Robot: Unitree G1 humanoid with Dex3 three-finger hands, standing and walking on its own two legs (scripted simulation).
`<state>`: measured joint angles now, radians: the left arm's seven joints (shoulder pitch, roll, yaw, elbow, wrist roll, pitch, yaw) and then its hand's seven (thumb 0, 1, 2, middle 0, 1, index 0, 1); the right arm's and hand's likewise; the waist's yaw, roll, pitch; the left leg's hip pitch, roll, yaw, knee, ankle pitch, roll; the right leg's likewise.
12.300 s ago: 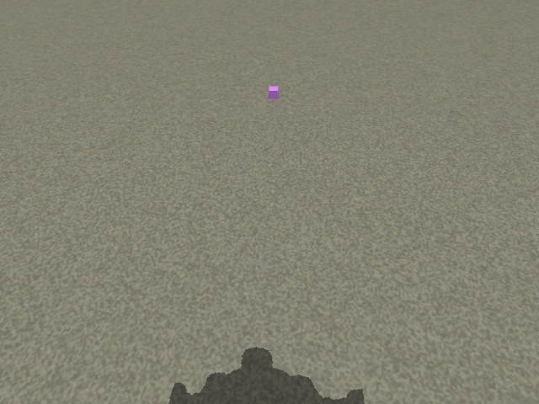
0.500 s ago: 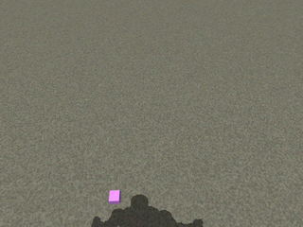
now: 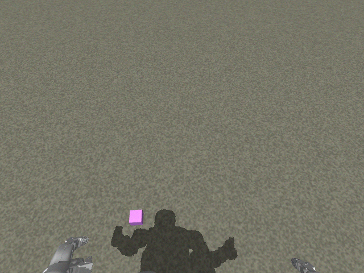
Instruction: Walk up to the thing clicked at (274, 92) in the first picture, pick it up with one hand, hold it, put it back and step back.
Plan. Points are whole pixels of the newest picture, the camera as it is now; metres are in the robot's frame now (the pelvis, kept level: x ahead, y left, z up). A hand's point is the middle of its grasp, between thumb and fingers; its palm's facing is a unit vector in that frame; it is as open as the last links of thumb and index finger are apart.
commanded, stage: rise first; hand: left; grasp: from above
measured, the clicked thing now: (136, 217) +0.41 +0.26 -0.74
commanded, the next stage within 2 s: none
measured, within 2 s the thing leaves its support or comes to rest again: neither
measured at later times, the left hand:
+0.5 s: hand out of the picture +0.13 +0.27 -0.21, palm faces -0.14 -0.89 -0.44, open 13.7 cm
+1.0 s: hand (99, 253) +0.20 +0.30 -0.37, palm faces -0.42 -0.58 -0.70, open 13.1 cm
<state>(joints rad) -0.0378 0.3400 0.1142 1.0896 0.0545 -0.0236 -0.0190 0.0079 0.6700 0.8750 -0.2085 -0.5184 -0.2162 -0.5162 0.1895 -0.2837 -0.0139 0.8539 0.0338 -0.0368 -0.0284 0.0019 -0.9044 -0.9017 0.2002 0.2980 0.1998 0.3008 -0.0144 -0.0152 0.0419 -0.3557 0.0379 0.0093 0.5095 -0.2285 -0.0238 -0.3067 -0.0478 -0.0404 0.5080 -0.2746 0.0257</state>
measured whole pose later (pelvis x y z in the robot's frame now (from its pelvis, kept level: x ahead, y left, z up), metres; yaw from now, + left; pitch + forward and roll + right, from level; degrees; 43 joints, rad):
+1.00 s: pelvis -0.05 +0.00 -0.22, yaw -2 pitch +31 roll -2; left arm -0.10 0.47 0.18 0.71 0.62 -0.09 0.06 0.00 -0.35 0.84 -0.21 -0.93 -0.23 -0.92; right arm 0.09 -0.28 -0.05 0.63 0.00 -0.19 0.03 0.00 -0.86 -0.89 0.20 0.30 0.20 0.30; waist -0.02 -0.01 -0.19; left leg -1.62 0.06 -0.06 1.71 -0.64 -0.03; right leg -1.55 -0.03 -0.02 1.70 -0.70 0.02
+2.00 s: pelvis -0.09 +0.01 -0.42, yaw -8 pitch +32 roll -8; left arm -0.78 0.77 0.18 1.30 1.24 -0.29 0.34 0.00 -0.47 0.94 -0.06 -1.03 -0.11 -0.99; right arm 0.08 -0.25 0.01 0.78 -0.13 -0.03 0.12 0.00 -0.90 -0.90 0.20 0.30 0.20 0.30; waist -0.13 -0.04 -0.06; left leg -2.28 0.05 -0.17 2.34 -0.64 -0.03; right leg -2.17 0.01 -0.05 2.29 -0.69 0.05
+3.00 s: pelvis -0.09 +0.01 -0.45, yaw -10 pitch +31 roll -9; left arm -0.82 0.83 0.22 1.39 1.26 -0.30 0.40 0.00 -0.54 1.01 -0.09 -0.99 -0.10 -0.99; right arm 0.09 -0.26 0.05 0.78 -0.17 -0.03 0.14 0.00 -0.90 -0.90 0.20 0.30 0.20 0.30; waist -0.18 -0.05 -0.02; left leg -2.34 0.04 -0.20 2.43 -0.65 -0.04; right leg -2.22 0.02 -0.06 2.37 -0.71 0.05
